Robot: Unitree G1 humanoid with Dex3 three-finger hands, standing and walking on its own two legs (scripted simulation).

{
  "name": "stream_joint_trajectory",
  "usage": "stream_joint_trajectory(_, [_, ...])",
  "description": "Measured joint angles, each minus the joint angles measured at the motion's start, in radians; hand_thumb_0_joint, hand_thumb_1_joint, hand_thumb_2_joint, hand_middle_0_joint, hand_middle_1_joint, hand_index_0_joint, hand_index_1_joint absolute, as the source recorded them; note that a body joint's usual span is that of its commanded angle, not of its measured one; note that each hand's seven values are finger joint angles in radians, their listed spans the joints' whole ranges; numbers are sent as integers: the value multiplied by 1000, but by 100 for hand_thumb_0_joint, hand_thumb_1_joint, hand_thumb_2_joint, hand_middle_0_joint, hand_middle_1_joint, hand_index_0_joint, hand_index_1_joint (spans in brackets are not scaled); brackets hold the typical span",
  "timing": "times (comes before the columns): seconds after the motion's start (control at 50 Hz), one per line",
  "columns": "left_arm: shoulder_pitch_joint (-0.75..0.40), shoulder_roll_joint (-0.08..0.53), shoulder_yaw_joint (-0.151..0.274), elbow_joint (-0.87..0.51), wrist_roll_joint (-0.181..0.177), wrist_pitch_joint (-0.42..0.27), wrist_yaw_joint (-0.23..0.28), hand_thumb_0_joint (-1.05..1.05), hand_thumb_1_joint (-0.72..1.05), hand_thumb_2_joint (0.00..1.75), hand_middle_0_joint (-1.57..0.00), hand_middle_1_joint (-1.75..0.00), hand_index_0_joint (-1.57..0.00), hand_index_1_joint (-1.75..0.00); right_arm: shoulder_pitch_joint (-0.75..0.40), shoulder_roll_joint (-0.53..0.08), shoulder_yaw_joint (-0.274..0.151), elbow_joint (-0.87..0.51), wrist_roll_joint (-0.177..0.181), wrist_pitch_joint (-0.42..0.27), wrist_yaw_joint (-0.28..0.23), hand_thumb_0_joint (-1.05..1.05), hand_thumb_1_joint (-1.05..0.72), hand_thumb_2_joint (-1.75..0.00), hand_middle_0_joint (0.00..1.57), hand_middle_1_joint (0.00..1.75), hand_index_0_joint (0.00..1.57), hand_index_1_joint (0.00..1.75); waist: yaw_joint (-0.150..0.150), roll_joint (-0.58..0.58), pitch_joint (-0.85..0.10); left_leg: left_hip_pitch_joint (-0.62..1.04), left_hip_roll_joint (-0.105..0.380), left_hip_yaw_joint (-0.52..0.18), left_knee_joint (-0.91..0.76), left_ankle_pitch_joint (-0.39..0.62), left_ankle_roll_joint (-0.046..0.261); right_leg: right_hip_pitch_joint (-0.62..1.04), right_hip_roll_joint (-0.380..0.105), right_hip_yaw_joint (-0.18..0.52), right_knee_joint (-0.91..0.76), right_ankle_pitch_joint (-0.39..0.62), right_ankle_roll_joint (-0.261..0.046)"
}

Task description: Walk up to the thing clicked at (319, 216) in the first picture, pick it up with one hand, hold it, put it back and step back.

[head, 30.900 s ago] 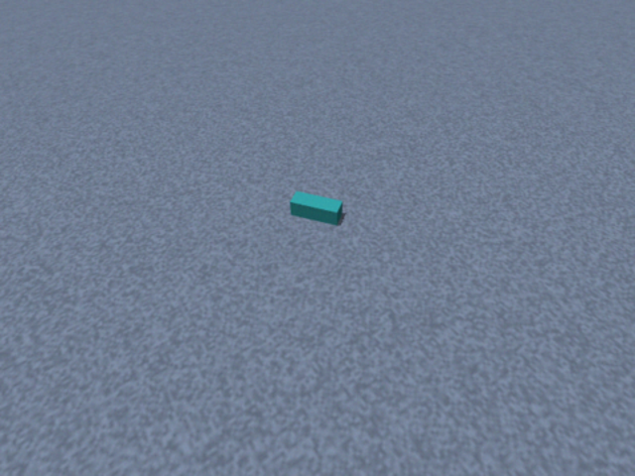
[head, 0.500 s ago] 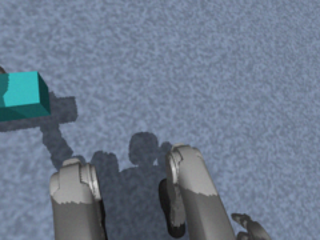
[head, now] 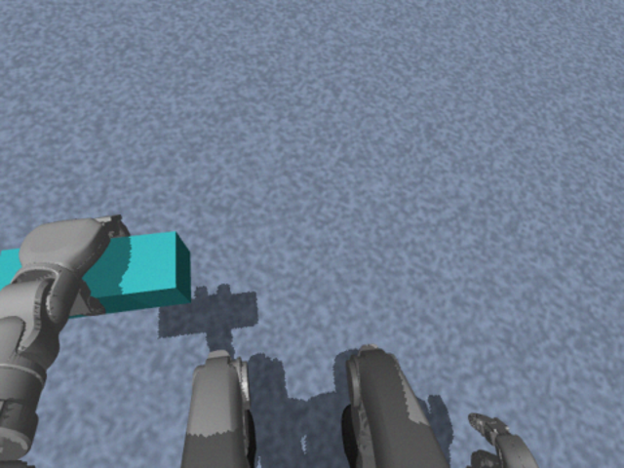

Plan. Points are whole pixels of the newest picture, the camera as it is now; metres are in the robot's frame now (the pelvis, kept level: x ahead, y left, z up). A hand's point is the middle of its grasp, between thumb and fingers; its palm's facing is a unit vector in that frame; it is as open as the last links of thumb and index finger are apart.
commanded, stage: lift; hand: left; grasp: from above
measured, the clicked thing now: (101, 278) +0.41 +0.29 -0.11
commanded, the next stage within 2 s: hold in 0.78 s
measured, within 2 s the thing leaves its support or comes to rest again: neither
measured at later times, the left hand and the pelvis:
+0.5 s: hand (52, 259) +0.36 +0.25 +0.08, palm faces -0.44 -0.07 -0.89, open 11.2 cm; pelvis +0.04 +0.00 +0.15, yaw +2 degrees
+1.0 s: hand (31, 198) +0.39 +0.24 +0.14, palm faces -0.45 -0.09 -0.89, open 11.2 cm; pelvis +0.09 +0.00 +0.21, yaw +2 degrees
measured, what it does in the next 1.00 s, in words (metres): rises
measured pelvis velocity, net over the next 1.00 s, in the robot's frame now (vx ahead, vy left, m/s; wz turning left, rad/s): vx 0.09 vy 0.00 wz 0.04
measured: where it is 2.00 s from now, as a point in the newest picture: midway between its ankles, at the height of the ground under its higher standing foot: outside the picture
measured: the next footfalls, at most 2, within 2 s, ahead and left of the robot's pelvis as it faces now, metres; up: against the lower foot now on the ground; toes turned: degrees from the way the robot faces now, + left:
none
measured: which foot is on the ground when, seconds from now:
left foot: down 0.00-1.00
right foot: down 0.00-1.00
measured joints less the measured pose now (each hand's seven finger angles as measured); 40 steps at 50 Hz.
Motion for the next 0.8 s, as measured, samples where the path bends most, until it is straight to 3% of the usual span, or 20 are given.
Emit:
stream_joint_trajectory(0.32, [109, -123, -92, 119, 19, 26, 68, 1, -12, 63, -46, -84, -50, -81, 70, -12, -31, 64, 19, -91, -38, 1, -90, -89, 20, 30, 20, 30, 15, 0, 3, 513, 5, 43, -438, 92, -10, 489, -4, 15, -429, 104, -13])
stream_joint_trajectory(0.48, [118, -185, -133, 170, 64, 23, 144, 1, -13, 65, -45, -88, -48, -85, 91, -9, -45, 88, 21, -116, -35, 1, -91, -89, 20, 30, 20, 30, 27, -4, 20, 688, 3, 64, -595, 126, -9, 656, -7, 27, -583, 142, -12])
stream_joint_trajectory(0.58, [104, -214, -138, 195, 66, 55, 183, 1, -14, 66, -44, -91, -47, -88, 97, -2, -51, 98, 23, -116, -28, 1, -91, -89, 20, 30, 20, 30, 31, -7, 39, 789, 2, 80, -688, 147, -7, 750, -9, 38, -673, 168, -11])
stream_joint_trajectory(0.8, [119, -238, -163, 193, 25, 114, 147, 1, -14, 66, -43, -91, -46, -88, 108, 4, -64, 101, 27, -107, -27, 1, -90, -89, 20, 30, 20, 30, 43, -10, 62, 973, -4, 106, -863, 185, -4, 924, -16, 56, -847, 211, -7])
